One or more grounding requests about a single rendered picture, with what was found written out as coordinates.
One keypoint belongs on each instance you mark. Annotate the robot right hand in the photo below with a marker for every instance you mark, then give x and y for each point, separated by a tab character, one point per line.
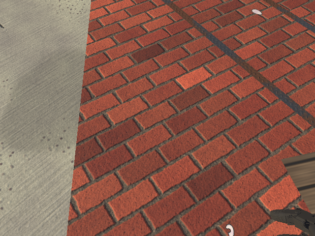
299	217

